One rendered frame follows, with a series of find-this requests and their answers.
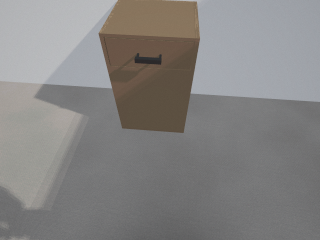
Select drawer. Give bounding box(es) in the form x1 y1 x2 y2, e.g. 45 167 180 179
104 37 194 70

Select handle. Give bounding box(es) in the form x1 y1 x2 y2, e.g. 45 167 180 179
134 53 162 65

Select cabinet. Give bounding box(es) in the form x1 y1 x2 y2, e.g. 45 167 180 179
98 0 200 133

